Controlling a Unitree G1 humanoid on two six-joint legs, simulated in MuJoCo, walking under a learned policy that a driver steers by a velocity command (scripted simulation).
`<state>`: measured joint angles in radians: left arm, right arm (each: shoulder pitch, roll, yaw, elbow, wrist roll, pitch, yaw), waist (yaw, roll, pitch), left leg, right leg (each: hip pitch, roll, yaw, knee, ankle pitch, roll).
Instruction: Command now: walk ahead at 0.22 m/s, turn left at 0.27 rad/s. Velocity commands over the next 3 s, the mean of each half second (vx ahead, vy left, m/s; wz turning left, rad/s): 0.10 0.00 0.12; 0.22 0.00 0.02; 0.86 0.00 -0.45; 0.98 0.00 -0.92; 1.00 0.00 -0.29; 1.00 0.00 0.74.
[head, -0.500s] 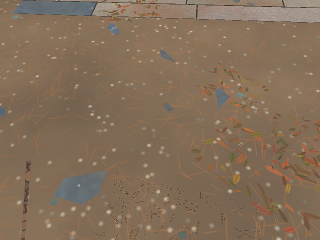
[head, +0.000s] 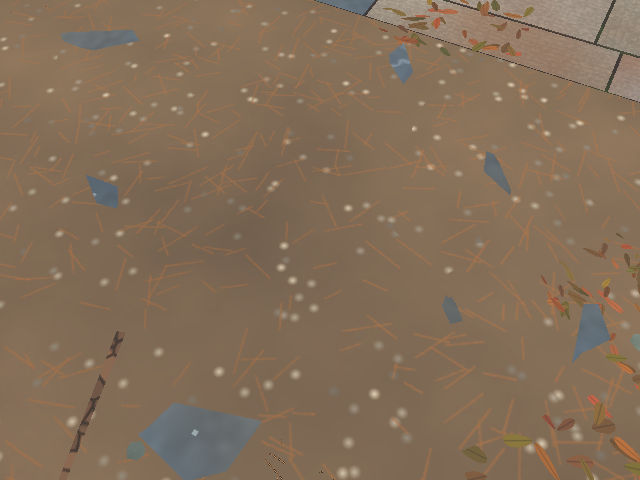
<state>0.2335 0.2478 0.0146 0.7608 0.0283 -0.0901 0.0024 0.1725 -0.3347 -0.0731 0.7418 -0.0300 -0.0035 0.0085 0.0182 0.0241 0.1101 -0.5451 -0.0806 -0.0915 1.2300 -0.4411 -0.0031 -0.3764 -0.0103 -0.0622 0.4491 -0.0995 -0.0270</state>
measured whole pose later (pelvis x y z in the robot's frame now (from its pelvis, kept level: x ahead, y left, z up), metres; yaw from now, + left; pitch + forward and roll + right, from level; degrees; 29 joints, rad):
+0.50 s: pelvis +0.08 +0.01 +0.01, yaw +2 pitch +0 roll -1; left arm 0.29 0.22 0.01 0.86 0.01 0.01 0.01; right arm 0.18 -0.19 0.01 0.81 -0.01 -0.01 -0.02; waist 0.02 -0.02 0.00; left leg -0.26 -0.05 -0.03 0.45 -0.18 0.05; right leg -0.20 -0.02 -0.03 0.44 -0.24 0.01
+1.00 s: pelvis +0.14 +0.02 +0.01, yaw +2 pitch +1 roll +0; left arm 0.39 0.24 0.07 1.01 0.01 -0.03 0.00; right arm 0.22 -0.24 -0.05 0.90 -0.02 -0.04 0.03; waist 0.02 -0.03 -0.04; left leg -0.30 0.00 0.06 0.58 -0.32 0.07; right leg -0.10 -0.02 -0.01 0.34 -0.27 -0.01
